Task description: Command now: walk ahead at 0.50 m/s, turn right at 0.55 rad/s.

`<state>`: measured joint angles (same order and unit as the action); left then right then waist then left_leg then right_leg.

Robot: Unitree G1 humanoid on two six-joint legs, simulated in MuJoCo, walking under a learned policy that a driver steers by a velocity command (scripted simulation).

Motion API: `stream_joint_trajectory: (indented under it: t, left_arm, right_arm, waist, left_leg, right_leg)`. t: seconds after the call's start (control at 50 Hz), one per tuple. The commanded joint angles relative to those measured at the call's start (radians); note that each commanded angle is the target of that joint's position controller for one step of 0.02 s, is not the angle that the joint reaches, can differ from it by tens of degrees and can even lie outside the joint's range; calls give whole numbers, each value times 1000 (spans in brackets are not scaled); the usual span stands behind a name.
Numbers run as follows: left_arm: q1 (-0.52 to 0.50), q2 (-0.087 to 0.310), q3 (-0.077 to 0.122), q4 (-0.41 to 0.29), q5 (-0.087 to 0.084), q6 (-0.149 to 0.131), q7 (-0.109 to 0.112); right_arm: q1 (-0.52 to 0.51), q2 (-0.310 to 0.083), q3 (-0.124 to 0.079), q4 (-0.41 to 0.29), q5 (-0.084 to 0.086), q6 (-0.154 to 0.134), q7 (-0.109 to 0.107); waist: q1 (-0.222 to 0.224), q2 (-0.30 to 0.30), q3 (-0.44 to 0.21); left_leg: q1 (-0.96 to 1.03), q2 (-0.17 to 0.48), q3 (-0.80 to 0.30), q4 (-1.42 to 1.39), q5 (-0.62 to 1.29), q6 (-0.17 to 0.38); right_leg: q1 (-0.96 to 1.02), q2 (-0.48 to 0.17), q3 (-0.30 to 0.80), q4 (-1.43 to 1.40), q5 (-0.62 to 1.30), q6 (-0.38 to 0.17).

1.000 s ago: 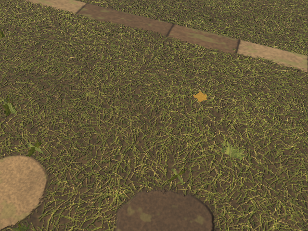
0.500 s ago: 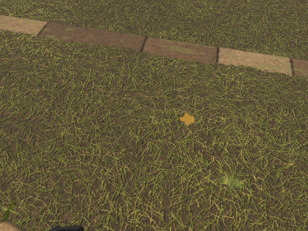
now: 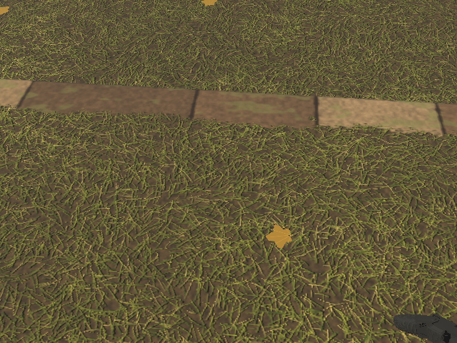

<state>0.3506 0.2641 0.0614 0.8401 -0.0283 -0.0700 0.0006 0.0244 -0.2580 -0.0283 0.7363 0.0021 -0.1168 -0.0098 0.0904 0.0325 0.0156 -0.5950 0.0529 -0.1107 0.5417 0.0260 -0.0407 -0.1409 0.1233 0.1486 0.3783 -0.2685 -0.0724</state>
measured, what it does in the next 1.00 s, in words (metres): walks ahead, turning right: left foot, then right foot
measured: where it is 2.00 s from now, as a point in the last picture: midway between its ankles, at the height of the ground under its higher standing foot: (357, 243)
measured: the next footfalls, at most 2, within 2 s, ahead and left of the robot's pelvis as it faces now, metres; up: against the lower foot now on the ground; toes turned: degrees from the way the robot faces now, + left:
left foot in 0.08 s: +0.22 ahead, +0.14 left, +0.00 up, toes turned -7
right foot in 0.62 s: +0.42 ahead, -0.18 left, +0.00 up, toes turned -25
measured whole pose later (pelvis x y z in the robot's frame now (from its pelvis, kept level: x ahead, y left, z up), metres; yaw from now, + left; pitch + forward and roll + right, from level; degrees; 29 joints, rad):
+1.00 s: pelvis +0.48 -0.13 +0.00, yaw -32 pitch +2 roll +0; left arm 0.34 0.26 0.05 0.74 -0.02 -0.07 -0.01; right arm 0.08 -0.28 -0.04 0.71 0.00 -0.10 0.02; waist 0.07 0.05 0.02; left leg -0.67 0.09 -0.05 0.63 0.09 -0.03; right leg -0.08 0.11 0.09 0.31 -0.25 -0.09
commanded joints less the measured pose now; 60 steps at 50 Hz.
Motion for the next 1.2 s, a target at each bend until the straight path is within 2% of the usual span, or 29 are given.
stream_joint_trajectory:
  t: [0.02,0.06,0.08,0.1,0.12,0.14,0.16,0.18,0.22,0.32,0.42,0.52,0.56,0.6,0.62,0.64,0.66,0.68,0.72,0.74,0.78,0.84,0.92,1.02,1.1,1.14,1.16,1.18,1.2]
  left_arm:
    - [3,148,35,-60,0,0,12]
    - [-23,112,24,-79,8,5,14]
    - [-35,47,1,-101,20,-1,9]
    - [81,-6,-17,-136,-6,-15,7]
    - [104,88,-4,-126,-22,-17,7]
    - [23,152,13,-128,-18,-8,8]
    - [-31,147,17,-137,-5,0,9]
    - [-59,132,19,-149,5,2,8]
    - [-57,97,22,-159,-2,17,-2]
    - [-124,57,17,-210,4,33,-9]
    - [-268,38,8,-254,6,23,-37]
    - [-380,46,8,-317,0,24,-66]
    - [-348,73,22,-324,5,29,-69]
    - [-121,144,66,-271,6,34,-59]
    - [59,218,101,-225,6,42,-40]
    - [43,340,113,-227,0,37,-26]
    - [91,291,94,-257,9,19,-31]
    - [64,224,75,-237,16,6,-37]
    - [-74,158,52,-254,9,2,-36]
    - [-122,135,42,-270,18,1,-35]
    - [-145,129,38,-262,23,-6,-29]
    - [-93,145,38,-217,23,-14,-12]
    - [-28,150,34,-172,15,-10,0]
    - [53,167,34,-119,9,-5,1]
    - [52,181,39,-98,10,14,8]
    - [16,168,30,-108,17,19,8]
    - [9,124,10,-135,37,16,9]
    - [160,40,-11,-127,14,-2,4]
    - [108,130,1,-115,5,-13,-1]
  right_arm:
    - [-35,-123,-37,-83,10,-27,11]
    - [105,-155,-57,-52,3,-38,9]
    - [260,-211,-73,-36,-13,-41,1]
    - [364,-293,-95,-10,-27,-24,0]
    - [366,-222,-85,-13,-13,-19,6]
    - [324,-145,-65,-31,-7,-15,5]
    - [273,-126,-56,-37,-9,-9,7]
    - [230,-110,-50,-34,-12,-4,10]
    - [200,-94,-46,-23,-15,-6,14]
    - [234,-138,-68,15,-8,-15,14]
    - [262,-172,-75,40,-3,3,3]
    - [308,-212,-87,69,18,29,1]
    - [296,-241,-95,67,24,41,-4]
    - [274,-255,-98,60,31,55,-13]
    - [282,-223,-84,42,18,51,-18]
    - [359,-64,-35,-18,-29,27,-4]
    - [292,-127,-36,-43,6,-18,11]
    - [189,-182,-52,-71,43,-35,18]
    - [180,-172,-49,-56,7,-38,6]
    - [201,-182,-58,-52,-6,-26,5]
    - [232,-159,-57,-42,-11,0,9]
    - [169,-113,-43,-57,-20,17,6]
    - [28,-83,-28,-85,-10,11,19]
    - [-100,-96,-27,-132,5,-4,45]
    - [-51,-119,-38,-138,5,-12,56]
    - [166,-174,-67,-88,-3,-14,45]
    - [350,-236,-79,-67,-16,-12,37]
    - [411,-278,-93,-30,-16,-6,45]
    - [414,-183,-70,-33,10,-1,47]
  waist:
    - [-48,-139,-37]
    - [-125,-147,-93]
    - [-193,-59,-214]
    - [-156,258,-329]
    - [-158,262,-309]
    - [-180,136,-191]
    - [-166,49,-116]
    - [-142,35,-65]
    - [-108,79,-23]
    - [-109,44,-9]
    - [-156,37,26]
    - [-176,40,74]
    - [-137,68,34]
    - [-1,65,-100]
    - [78,-9,-195]
    - [-44,-297,-250]
    - [19,-231,-429]
    - [34,-150,-288]
    - [-57,-46,-129]
    - [-96,-58,-103]
    - [-126,-67,-90]
    - [-108,-69,-51]
    - [-42,-96,-18]
    - [11,-100,37]
    - [-31,-134,16]
    - [-146,-120,-136]
    - [-214,-14,-292]
    - [-151,298,-405]
    - [-188,187,-346]
  left_leg:
    - [181,-44,24,-70,-60,20]
    - [382,-21,32,-125,-106,70]
    - [623,138,-103,-112,-144,137]
    - [936,363,-521,-181,-310,293]
    - [934,406,-693,-222,-505,310]
    - [829,361,-543,-231,-498,266]
    - [707,309,-390,-243,-373,232]
    - [610,263,-295,-271,-268,219]
    - [497,205,-146,-328,-157,204]
    - [514,214,23,-378,46,236]
    - [552,201,169,-378,53,202]
    - [656,246,231,-335,109,175]
    - [678,246,275,-225,411,156]
    - [619,205,330,90,651,122]
    - [383,167,331,377,430,78]
    - [-80,-15,276,737,-554,21]
    - [-203,-63,29,885,-633,28]
    - [-290,-15,14,875,-525,45]
    - [-181,60,26,705,-379,50]
    - [-105,80,20,651,-346,43]
    - [-38,86,41,590,-310,20]
    - [-52,76,67,451,-178,-12]
    - [-24,40,81,168,79,-1]
    - [-60,8,80,11,71,39]
    - [24,-30,107,-50,-93,94]
    - [371,-40,126,-70,-28,156]
    - [673,143,-79,-35,36,232]
    - [986,343,-533,-131,-160,385]
    - [965,328,-601,-203,-339,351]
  right_leg:
    - [-42,-251,259,-14,110,-131]
    - [-67,-199,253,125,132,-87]
    - [-183,-136,164,392,56,-47]
    - [-528,-5,7,690,-277,9]
    - [-678,-87,27,874,-316,21]
    - [-712,-124,34,935,-220,29]
    - [-681,-157,3,928,-140,39]
    - [-652,-182,-3,881,-83,44]
    - [-580,-217,-30,827,-32,48]
    - [-631,-234,-38,688,107,70]
    - [-589,-222,-105,427,304,57]
    - [-569,-200,-177,297,196,13]
    - [-460,-145,-232,271,93,-27]
    - [-135,-53,-280,186,113,-87]
    - [189,-107,-150,167,150,-136]
    - [506,-380,385,108,82,-287]
    - [575,-477,715,-60,-74,-371]
    - [497,-442,563,-77,-10,-311]
    - [190,-350,325,-81,162,-238]
    - [83,-319,264,-103,250,-226]
    - [-18,-302,204,-139,357,-231]
    - [-74,-273,103,-167,451,-220]
    - [-55,-232,36,-165,356,-158]
    - [78,-303,102,-122,289,-155]
    - [180,-337,129,-28,496,-120]
    - [113,-254,57,221,740,-75]
    - [-81,-184,8,523,481,-38]
    - [-458,-21,-35,851,-244,31]
    - [-583,-71,47,945,-301,30]
Keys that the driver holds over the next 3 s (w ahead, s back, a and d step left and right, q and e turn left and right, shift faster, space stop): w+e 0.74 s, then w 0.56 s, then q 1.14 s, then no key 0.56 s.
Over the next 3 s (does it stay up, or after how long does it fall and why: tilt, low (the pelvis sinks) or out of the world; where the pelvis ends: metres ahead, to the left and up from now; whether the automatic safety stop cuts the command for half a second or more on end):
stays up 0.78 -0.26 -0.01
